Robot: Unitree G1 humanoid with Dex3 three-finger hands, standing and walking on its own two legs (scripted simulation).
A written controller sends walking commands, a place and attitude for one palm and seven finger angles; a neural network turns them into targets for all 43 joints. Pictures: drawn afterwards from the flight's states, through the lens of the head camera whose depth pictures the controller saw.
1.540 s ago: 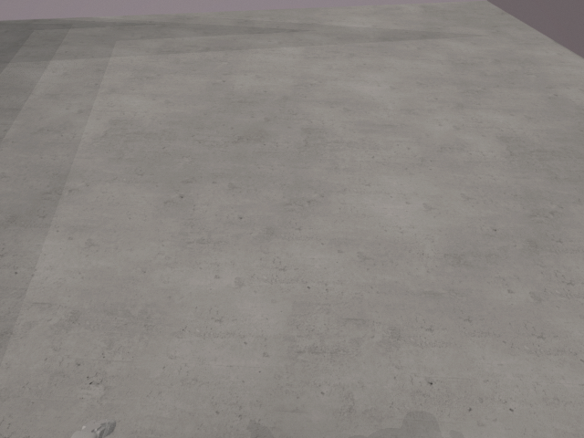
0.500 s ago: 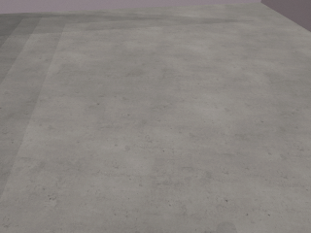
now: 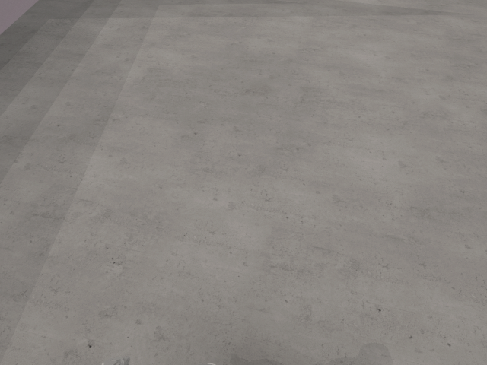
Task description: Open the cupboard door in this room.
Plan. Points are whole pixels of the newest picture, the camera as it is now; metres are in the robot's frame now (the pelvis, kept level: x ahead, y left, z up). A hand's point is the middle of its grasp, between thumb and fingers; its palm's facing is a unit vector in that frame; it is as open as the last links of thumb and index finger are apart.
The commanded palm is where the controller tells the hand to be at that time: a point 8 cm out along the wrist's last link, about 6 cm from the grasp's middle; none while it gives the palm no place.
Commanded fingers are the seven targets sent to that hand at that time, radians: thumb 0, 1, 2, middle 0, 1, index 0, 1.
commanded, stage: turn or walk to find it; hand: left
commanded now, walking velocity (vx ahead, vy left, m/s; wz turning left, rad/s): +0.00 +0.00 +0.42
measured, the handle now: out of the picture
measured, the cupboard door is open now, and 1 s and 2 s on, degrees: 0 0 0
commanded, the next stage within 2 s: stand and wait in 1.98 s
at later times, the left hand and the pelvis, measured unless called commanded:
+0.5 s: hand out of the picture -0.08 +0.23 -0.18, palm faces +0.28 -0.93 -0.25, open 7.4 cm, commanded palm none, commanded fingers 0.00 0.90 0.90 -0.20 -0.30 -0.20 -0.30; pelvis -0.04 +0.02 +0.00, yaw +15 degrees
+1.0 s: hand out of the picture -0.06 +0.19 -0.14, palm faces +0.46 -0.85 -0.28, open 7.4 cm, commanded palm none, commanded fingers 0.00 0.90 0.90 -0.20 -0.30 -0.20 -0.30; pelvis -0.04 -0.02 +0.01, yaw +28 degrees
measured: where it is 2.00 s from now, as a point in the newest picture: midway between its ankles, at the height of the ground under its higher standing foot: outside the picture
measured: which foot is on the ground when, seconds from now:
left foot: down 0.00-0.02, up 0.04-0.38, down 0.40-0.82, up 0.84-1.00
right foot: up 0.00-0.00, down 0.02-0.40, up 0.42-0.80, down 0.82-1.00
